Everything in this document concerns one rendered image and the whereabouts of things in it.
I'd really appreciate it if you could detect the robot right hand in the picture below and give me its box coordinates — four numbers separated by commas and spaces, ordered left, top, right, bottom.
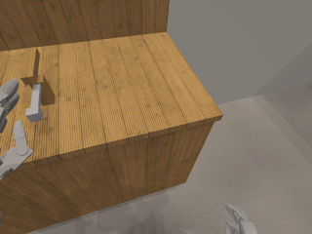
225, 203, 258, 234

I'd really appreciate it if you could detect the tap lever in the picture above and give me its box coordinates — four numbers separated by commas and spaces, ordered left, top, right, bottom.
25, 84, 44, 123

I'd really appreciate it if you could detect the robot left hand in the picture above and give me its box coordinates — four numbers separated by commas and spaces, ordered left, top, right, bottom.
0, 78, 33, 181

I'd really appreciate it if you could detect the counter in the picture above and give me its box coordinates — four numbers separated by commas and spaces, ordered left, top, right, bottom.
0, 0, 223, 234

